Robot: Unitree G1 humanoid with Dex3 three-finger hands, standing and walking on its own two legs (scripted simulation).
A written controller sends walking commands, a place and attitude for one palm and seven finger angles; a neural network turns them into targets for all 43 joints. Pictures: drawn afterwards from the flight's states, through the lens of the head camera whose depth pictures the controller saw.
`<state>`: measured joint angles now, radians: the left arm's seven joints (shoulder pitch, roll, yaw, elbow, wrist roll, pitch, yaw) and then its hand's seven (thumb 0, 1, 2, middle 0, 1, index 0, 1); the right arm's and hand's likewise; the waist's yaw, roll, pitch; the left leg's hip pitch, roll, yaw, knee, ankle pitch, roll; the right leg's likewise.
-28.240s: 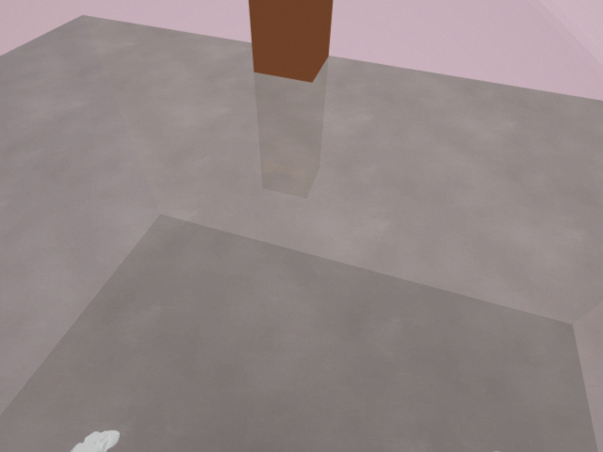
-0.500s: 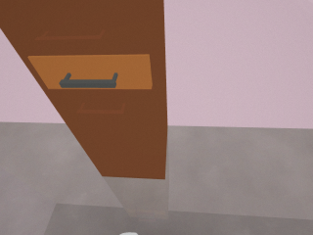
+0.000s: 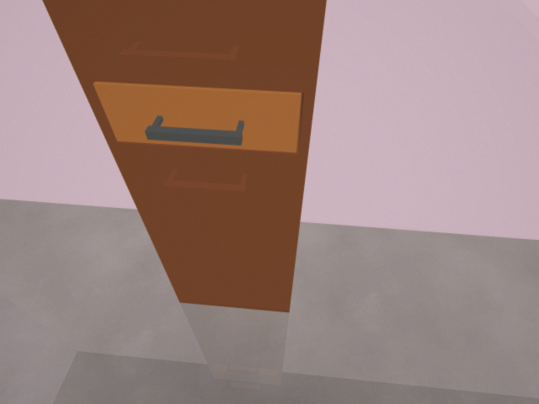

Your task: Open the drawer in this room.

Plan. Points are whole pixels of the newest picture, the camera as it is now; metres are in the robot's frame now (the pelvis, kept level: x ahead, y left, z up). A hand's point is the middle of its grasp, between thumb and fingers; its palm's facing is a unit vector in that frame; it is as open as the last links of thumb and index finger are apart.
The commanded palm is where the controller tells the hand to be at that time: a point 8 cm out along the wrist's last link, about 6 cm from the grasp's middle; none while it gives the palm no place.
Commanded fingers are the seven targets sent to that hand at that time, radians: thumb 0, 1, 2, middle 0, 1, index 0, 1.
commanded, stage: come to a stop and stand still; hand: left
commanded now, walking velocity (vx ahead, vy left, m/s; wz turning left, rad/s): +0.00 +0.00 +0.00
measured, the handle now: (196, 129) +0.56 +0.19 +0.10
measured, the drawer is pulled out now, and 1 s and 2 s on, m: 0.00 0.00 0.00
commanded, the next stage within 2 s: look again from close up in 0.28 s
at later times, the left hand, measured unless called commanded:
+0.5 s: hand out of the picture +0.04 +0.17 -0.17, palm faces -0.02 -0.98 -0.21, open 7.3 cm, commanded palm none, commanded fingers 0.00 0.90 0.90 -0.20 -0.30 -0.20 -0.30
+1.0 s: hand out of the picture +0.05 +0.14 -0.17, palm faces +0.02 -0.98 -0.21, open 7.3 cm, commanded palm +0.13 +0.19 -0.06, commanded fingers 0.00 0.88 0.89 -0.20 -0.31 -0.20 -0.31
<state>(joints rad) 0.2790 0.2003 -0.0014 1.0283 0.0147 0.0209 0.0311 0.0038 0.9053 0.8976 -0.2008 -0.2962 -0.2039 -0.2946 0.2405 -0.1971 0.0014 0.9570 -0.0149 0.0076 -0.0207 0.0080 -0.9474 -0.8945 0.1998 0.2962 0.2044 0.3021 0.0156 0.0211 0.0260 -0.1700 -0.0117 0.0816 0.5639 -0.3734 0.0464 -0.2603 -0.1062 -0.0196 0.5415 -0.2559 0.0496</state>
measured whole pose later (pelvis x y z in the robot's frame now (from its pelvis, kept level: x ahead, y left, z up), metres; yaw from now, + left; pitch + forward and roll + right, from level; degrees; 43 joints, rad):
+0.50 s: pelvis +0.02 +0.00 +0.00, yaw -1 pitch -1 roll +0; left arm 0.25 0.16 0.00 1.08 0.01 0.01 0.03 0.00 0.91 0.90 -0.20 -0.30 -0.20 -0.29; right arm 0.30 -0.15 0.01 1.09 -0.01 -0.01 -0.03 0.01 -0.91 -0.89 0.20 0.30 0.20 0.30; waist -0.01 0.01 0.06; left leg -0.11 -0.01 0.11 0.49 -0.37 0.04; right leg -0.24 -0.10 0.00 0.52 -0.27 0.08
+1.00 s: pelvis +0.03 -0.04 +0.00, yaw +0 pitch +0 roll +0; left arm 0.26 0.16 0.01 1.09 0.01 -0.01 0.03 0.01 0.92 0.90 -0.20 -0.30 -0.20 -0.29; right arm 0.25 -0.16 0.00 1.12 -0.01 -0.02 -0.04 0.01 -0.91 -0.89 0.20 0.30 0.20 0.30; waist 0.00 0.01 0.04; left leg -0.10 0.04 0.07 0.48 -0.37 -0.01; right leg -0.22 -0.06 -0.04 0.52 -0.29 0.04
